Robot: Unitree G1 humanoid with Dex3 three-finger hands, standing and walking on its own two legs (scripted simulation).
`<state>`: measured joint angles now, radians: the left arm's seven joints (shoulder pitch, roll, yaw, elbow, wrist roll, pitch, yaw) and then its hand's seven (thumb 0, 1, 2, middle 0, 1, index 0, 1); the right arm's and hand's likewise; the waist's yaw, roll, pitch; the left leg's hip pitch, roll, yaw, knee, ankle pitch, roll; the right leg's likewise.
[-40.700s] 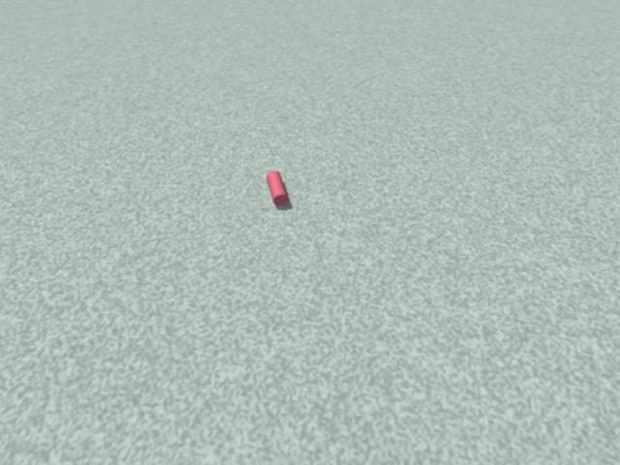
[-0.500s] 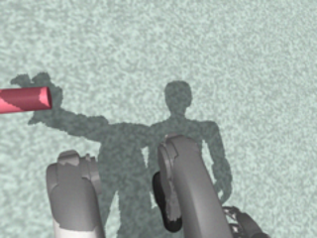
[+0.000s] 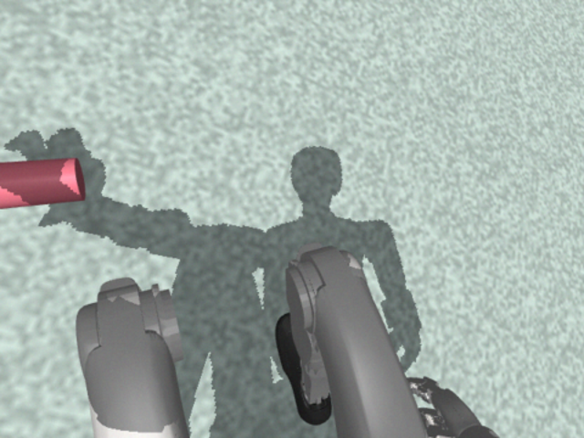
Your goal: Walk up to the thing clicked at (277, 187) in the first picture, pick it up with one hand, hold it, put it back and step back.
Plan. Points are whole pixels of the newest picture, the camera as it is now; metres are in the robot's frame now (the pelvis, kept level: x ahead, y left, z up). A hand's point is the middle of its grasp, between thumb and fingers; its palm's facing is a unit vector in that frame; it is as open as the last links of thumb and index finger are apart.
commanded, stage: rise first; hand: left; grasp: from above
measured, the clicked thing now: (3, 185) +0.49 +0.35 -0.29
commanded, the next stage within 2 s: approach in 0.68 s
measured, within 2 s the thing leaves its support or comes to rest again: neither
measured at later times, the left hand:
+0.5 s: hand out of the picture +0.43 +0.37 -0.16, palm faces -0.45 -0.06 -0.89, open 14.2 cm
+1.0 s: hand out of the picture +0.45 +0.35 -0.16, palm faces -0.46 -0.02 -0.89, open 14.1 cm
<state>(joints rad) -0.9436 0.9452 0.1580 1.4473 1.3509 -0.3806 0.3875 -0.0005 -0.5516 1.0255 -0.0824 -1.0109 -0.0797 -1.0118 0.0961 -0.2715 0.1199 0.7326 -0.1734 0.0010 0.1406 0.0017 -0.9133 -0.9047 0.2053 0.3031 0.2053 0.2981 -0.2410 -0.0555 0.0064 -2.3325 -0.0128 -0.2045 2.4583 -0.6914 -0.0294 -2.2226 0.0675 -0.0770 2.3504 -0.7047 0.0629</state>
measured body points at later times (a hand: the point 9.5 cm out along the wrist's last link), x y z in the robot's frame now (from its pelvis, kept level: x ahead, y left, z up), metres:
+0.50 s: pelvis +0.00 +0.00 +0.00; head +0.24 +0.11 +0.37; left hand +0.45 +0.37 -0.11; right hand +0.07 -0.26 -0.09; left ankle +0.07 +0.13 -0.29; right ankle +0.10 -0.13 -0.29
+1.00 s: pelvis +0.00 +0.00 +0.01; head +0.24 +0.11 +0.37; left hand +0.47 +0.35 -0.11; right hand +0.06 -0.26 -0.08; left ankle +0.07 +0.13 -0.29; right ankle +0.10 -0.13 -0.29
